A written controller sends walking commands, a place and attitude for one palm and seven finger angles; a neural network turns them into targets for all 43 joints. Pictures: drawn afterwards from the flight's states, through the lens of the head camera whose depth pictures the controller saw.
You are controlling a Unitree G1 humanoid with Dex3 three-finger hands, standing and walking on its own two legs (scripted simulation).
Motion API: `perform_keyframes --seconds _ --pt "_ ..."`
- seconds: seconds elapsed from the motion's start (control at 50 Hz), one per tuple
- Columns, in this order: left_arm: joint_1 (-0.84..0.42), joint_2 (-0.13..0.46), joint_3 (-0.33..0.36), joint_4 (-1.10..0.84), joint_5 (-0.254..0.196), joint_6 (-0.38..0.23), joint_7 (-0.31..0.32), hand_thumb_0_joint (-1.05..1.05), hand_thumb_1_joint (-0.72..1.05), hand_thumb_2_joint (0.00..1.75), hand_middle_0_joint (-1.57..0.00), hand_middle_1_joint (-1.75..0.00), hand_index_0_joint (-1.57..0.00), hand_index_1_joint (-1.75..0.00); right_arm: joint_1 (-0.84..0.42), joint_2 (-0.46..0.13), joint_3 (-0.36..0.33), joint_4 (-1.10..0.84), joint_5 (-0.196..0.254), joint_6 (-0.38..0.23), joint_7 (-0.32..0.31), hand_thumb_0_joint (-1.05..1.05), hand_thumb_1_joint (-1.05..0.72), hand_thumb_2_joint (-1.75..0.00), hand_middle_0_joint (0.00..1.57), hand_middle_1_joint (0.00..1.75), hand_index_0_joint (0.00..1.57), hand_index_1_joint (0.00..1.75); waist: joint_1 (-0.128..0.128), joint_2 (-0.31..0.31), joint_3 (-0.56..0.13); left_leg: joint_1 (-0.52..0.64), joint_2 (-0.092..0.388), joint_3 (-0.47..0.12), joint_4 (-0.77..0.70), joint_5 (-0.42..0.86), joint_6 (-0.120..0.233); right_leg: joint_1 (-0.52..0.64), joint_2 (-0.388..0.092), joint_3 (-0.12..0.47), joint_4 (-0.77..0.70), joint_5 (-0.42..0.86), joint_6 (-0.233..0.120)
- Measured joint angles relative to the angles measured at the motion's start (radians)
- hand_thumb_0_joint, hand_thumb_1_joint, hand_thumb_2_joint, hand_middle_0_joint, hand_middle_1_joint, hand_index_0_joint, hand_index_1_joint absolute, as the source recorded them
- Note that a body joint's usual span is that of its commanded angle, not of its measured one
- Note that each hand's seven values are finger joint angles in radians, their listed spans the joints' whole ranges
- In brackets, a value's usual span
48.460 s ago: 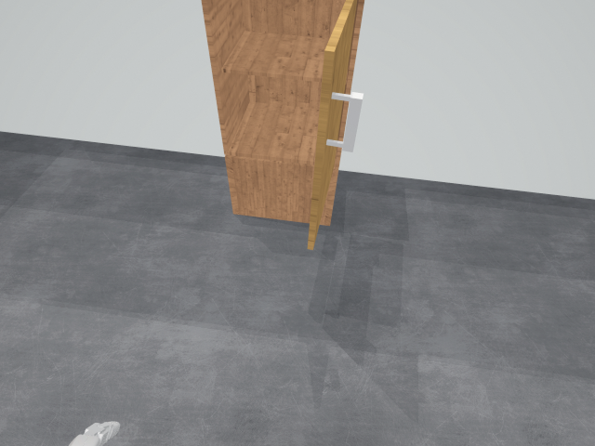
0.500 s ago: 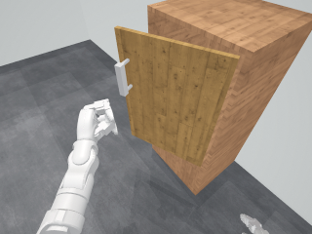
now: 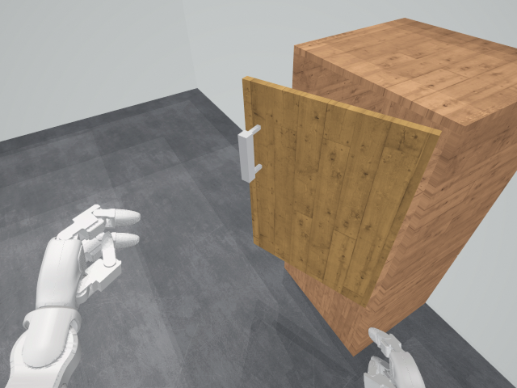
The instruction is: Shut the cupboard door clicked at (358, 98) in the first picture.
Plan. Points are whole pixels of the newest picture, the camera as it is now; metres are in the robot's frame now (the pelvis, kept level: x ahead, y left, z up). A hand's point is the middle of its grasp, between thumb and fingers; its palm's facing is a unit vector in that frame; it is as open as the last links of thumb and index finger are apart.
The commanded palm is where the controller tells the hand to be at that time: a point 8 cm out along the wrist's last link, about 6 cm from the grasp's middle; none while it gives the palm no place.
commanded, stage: draw the hand back to the body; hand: left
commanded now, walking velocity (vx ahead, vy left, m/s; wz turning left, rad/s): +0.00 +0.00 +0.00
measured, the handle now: (252, 153) +0.64 +0.09 +0.02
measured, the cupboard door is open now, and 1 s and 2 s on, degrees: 23 23 23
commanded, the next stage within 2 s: step back with the hand held close in 0.56 s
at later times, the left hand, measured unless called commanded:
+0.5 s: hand (63, 290) +0.18 +0.25 +0.15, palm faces +0.43 -0.82 -0.37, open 7.3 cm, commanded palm +0.13 +0.29 +0.17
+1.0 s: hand (71, 279) +0.19 +0.25 +0.16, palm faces +0.36 -0.79 -0.49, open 7.4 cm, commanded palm +0.13 +0.29 +0.17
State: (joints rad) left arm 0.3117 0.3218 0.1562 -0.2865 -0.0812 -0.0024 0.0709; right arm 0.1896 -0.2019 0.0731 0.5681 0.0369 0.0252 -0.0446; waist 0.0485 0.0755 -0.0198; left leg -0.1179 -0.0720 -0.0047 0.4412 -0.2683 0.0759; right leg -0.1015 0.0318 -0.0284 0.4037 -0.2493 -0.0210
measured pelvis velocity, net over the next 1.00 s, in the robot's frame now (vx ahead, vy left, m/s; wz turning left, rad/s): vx -0.01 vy -0.01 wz -0.02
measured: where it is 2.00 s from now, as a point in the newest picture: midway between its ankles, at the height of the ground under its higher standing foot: outside the picture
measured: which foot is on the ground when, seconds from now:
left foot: down 0.00-1.00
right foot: down 0.00-1.00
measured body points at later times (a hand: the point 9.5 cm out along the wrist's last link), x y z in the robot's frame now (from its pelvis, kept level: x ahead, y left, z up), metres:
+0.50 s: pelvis -0.01 -0.01 +0.00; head -0.04 -0.02 +0.45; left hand +0.15 +0.29 +0.18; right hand +0.18 -0.23 -0.08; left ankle -0.02 +0.06 -0.74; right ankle -0.02 -0.11 -0.74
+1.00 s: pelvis -0.01 -0.01 -0.01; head -0.01 -0.03 +0.44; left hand +0.17 +0.29 +0.18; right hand +0.15 -0.26 -0.10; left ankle -0.02 +0.06 -0.74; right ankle -0.02 -0.11 -0.74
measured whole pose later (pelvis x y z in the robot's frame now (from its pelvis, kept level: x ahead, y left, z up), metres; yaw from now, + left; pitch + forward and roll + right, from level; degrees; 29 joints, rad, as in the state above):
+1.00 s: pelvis -0.01 -0.01 -0.01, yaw -1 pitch +1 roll -1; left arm 0.54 0.41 0.39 -0.42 -0.08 -0.15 0.11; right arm 0.19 -0.26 -0.02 0.58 0.03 0.03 -0.08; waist 0.00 0.06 -0.03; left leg -0.26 -0.07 0.01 0.53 -0.29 0.07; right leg -0.26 0.03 -0.02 0.52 -0.28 -0.03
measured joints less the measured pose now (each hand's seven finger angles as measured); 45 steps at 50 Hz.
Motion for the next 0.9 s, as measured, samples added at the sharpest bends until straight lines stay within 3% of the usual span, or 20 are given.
perform_keyframes --seconds 0.26,0.4,0.6,0.72,0.9 --pt "0.195 0.069 0.213 -0.115 -0.008 -0.039 0.028 0.01 0.90 0.90 -0.34 -0.45 -0.34 -0.44 0.039 -0.040 -0.051 0.045 0.003 -0.057 -0.005 0.01 -0.91 -0.90 0.20 0.30 0.20 0.30 0.011 0.010 -0.009 0.006 0.000 0.001 0.000 0.002 0.001 0.009 0.000 0.001 -0.006 0.006 0.003" --pt "0.146 0.010 0.166 -0.087 0.004 -0.048 0.040 0.01 0.90 0.90 -0.24 -0.34 -0.25 -0.34 0.021 -0.051 -0.056 0.056 0.000 -0.093 -0.013 0.01 -0.91 -0.90 0.20 0.30 0.20 0.30 0.017 0.002 0.010 -0.002 -0.006 -0.006 0.001 0.015 0.001 -0.005 -0.007 -0.008 0.013 0.005 0.001" --pt "0.160 0.044 0.177 -0.111 -0.001 -0.065 0.032 0.01 0.89 0.90 -0.22 -0.31 -0.22 -0.30 0.018 -0.024 -0.043 0.052 -0.005 -0.120 -0.014 0.01 -0.91 -0.90 0.20 0.30 0.20 0.30 0.004 -0.007 0.000 0.006 0.014 0.002 0.005 0.005 -0.014 0.004 0.013 0.001 0.004 0.007 -0.015" --pt "0.165 0.042 0.194 -0.098 -0.006 -0.072 0.025 0.01 0.89 0.90 -0.21 -0.30 -0.22 -0.30 0.021 -0.029 -0.048 0.049 -0.004 -0.104 -0.010 0.01 -0.91 -0.90 0.20 0.30 0.20 0.30 0.002 0.004 -0.001 -0.009 0.019 0.002 0.007 0.003 -0.018 -0.010 0.019 0.000 0.004 0.007 -0.019" --pt "0.203 0.051 0.215 -0.099 0.003 -0.144 0.034 0.01 0.89 0.90 -0.21 -0.30 -0.21 -0.30 0.008 -0.060 -0.079 0.038 -0.008 -0.037 -0.022 0.01 -0.91 -0.90 0.20 0.30 0.20 0.30 -0.034 0.007 -0.017 -0.114 0.016 0.003 0.072 -0.018 -0.014 -0.113 0.015 -0.003 0.067 -0.013 -0.015"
